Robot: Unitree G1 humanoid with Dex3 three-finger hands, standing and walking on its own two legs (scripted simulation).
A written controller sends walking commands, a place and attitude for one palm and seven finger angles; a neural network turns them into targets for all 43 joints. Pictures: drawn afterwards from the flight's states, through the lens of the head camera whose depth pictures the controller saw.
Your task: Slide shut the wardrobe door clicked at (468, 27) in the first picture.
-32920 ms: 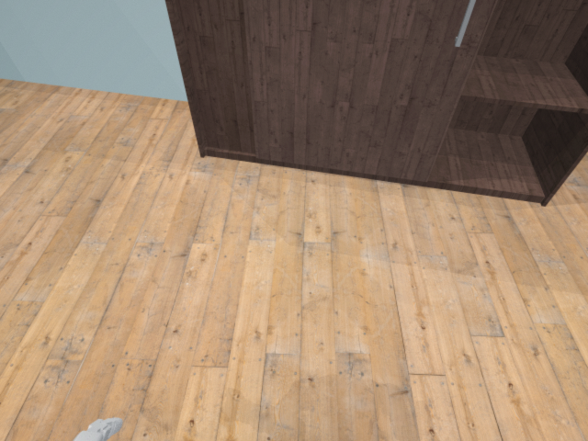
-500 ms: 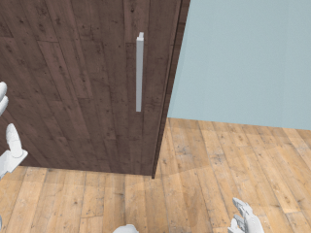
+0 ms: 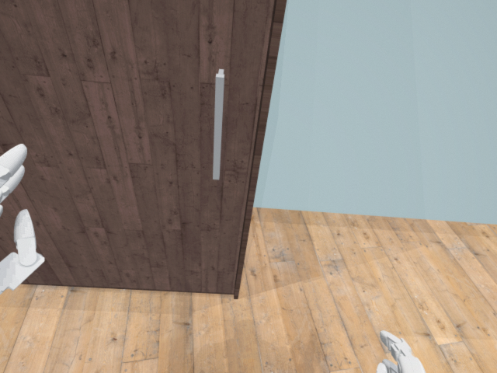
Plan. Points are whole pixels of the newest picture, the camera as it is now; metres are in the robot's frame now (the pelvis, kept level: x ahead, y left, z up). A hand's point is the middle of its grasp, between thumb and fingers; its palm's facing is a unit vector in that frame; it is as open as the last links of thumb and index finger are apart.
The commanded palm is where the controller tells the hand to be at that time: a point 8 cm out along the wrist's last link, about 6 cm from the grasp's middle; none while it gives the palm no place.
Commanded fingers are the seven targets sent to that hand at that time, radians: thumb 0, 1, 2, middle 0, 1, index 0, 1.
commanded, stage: step back with the hand held close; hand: left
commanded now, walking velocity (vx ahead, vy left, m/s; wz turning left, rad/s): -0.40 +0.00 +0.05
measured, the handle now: (218, 129) +0.60 +0.12 +0.10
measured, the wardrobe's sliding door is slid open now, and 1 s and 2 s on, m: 0.00 0.00 0.00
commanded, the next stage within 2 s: stop stepping back and stand still in 0.02 s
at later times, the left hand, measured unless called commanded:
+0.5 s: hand out of the picture +0.05 +0.31 +0.19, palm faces +0.45 -0.78 -0.44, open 7.4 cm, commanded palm +0.01 +0.34 +0.19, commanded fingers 0.00 0.90 0.90 -0.20 -0.30 -0.20 -0.30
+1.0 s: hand out of the picture +0.02 +0.36 +0.18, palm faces +0.51 -0.72 -0.47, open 7.4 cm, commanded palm none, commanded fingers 0.00 0.90 0.90 -0.20 -0.30 -0.20 -0.30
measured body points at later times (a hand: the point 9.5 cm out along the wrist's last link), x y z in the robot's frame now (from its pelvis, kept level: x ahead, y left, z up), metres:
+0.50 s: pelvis -0.14 +0.04 +0.00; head -0.16 +0.06 +0.45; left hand +0.02 +0.35 +0.22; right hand +0.04 -0.18 -0.07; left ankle -0.05 +0.12 -0.67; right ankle -0.20 -0.05 -0.73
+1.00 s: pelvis -0.15 +0.07 +0.00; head -0.18 +0.07 +0.45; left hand -0.02 +0.39 +0.20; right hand -0.02 -0.16 -0.10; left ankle -0.14 +0.18 -0.67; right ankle -0.11 -0.02 -0.73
